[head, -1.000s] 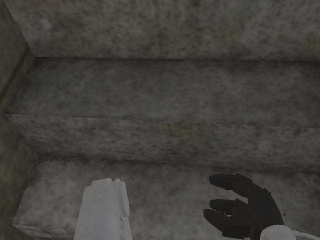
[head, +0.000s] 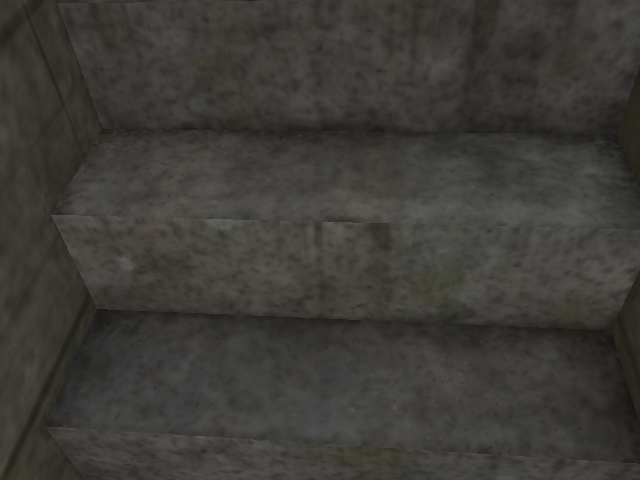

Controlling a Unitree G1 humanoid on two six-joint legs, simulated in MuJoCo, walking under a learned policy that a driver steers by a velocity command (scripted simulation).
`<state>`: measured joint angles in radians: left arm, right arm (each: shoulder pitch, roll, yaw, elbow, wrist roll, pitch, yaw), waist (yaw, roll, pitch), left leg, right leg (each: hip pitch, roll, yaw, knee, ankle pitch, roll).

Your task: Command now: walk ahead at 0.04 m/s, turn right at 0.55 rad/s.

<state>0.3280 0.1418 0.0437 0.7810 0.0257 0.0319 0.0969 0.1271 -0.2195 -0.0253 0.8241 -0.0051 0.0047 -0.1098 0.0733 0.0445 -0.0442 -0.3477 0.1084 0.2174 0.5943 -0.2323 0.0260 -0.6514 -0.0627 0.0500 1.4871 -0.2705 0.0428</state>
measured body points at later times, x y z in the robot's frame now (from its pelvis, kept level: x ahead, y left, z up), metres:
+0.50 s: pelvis +0.03 +0.01 +0.00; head +0.03 +0.03 +0.45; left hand +0.19 +0.21 -0.13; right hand +0.03 -0.23 -0.14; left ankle +0.07 +0.11 -0.73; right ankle +0.00 -0.14 -0.72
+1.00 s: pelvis +0.09 +0.02 +0.00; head +0.10 +0.00 +0.45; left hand +0.03 +0.29 -0.12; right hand +0.32 -0.16 -0.09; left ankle +0.08 +0.16 -0.38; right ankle +0.01 -0.10 -0.73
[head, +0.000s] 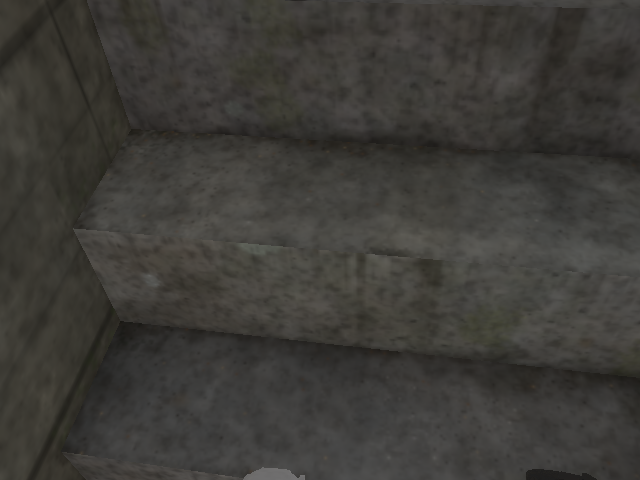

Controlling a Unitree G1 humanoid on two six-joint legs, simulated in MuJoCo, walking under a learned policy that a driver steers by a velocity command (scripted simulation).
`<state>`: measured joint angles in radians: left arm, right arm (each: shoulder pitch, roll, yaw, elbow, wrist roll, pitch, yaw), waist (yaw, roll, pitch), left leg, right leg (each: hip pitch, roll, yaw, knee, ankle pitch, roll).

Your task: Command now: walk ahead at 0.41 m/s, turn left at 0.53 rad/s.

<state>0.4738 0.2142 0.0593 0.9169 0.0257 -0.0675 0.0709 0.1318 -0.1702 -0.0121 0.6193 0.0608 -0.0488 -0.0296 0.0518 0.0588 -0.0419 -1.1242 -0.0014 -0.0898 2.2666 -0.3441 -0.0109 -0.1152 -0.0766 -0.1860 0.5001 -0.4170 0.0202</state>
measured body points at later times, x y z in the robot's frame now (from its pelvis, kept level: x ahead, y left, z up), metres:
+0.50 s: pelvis +0.20 +0.10 +0.22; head +0.19 +0.15 +0.67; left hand +0.40 +0.26 +0.12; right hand +0.19 -0.12 +0.09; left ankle +0.20 +0.15 -0.51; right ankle +0.31 -0.08 -0.10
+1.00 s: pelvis +0.39 +0.10 +0.41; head +0.36 +0.12 +0.86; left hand +0.48 +0.33 +0.26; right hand +0.55 -0.15 +0.37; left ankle +0.43 +0.27 +0.05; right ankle +0.40 +0.02 -0.29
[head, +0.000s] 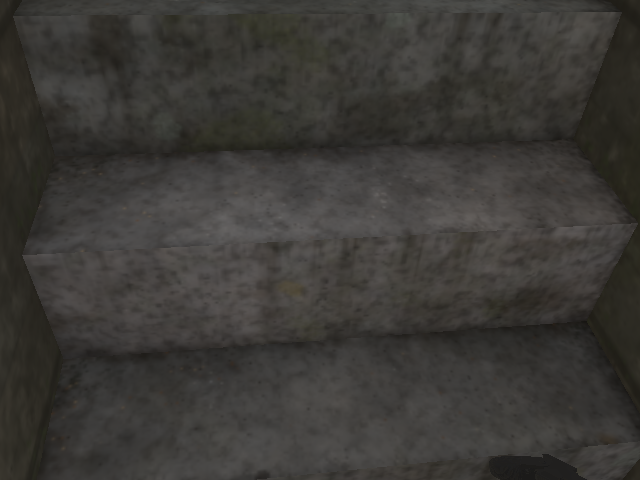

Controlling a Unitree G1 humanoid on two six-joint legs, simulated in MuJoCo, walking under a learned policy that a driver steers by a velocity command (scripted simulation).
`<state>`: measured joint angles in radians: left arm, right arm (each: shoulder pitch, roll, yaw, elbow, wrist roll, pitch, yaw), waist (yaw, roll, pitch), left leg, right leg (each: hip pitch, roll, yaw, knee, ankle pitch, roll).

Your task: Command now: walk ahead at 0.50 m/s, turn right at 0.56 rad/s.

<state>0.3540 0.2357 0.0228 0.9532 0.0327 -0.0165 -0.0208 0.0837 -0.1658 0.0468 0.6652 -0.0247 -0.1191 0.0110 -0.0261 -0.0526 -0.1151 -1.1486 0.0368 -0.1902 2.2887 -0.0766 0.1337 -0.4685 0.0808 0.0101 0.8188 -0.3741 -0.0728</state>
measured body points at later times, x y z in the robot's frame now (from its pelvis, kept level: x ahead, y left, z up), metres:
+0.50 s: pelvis +0.11 +0.05 +0.17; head +0.10 +0.07 +0.62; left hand +0.33 +0.26 +0.06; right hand +0.10 -0.22 +0.04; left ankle +0.21 +0.20 -0.48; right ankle +0.05 -0.09 -0.34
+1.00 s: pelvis +0.14 -0.15 +0.02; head +0.17 -0.21 +0.47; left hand +0.03 +0.11 -0.08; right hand +0.37 -0.29 -0.08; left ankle +0.15 -0.02 -0.29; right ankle +0.02 -0.22 -0.70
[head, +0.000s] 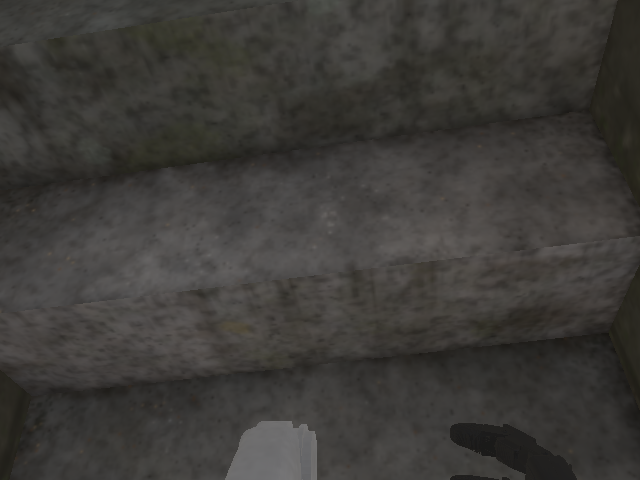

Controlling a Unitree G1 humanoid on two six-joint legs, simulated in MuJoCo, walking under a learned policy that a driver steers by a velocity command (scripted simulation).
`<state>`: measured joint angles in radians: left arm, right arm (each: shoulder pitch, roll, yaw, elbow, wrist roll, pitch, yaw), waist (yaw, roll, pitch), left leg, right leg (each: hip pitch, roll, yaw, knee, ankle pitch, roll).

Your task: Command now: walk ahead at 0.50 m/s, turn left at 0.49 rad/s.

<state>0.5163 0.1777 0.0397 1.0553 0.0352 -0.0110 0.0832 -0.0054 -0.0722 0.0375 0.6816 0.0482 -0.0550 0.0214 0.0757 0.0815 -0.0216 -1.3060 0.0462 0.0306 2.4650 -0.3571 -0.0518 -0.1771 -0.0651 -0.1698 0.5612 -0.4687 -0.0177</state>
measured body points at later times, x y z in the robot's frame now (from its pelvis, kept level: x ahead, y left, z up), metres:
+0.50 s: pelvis +0.11 -0.06 +0.21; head +0.10 -0.11 +0.66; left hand +0.26 +0.18 +0.17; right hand +0.27 -0.25 +0.06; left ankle +0.06 +0.07 -0.50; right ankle +0.14 -0.20 -0.22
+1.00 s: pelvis +0.07 +0.03 +0.22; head +0.04 +0.01 +0.67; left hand +0.02 +0.32 +0.13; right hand +0.33 -0.08 +0.14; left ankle +0.05 +0.19 -0.48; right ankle +0.14 -0.24 -0.50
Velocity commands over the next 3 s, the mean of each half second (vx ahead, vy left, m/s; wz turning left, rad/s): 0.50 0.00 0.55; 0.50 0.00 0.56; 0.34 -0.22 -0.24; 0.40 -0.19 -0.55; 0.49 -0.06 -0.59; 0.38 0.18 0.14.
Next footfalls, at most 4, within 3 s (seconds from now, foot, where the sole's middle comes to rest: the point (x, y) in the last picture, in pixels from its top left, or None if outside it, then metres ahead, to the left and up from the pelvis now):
0.24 left None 0.10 0.08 -0.54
0.68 right None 0.19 -0.25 -0.54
1.02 left None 0.08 0.22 -0.54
1.92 right None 0.13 0.06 -0.54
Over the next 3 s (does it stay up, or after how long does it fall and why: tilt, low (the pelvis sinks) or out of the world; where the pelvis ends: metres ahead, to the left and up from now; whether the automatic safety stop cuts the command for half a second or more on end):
stays up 0.36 0.04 0.45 its command is cut before an obstacle after 1.1 s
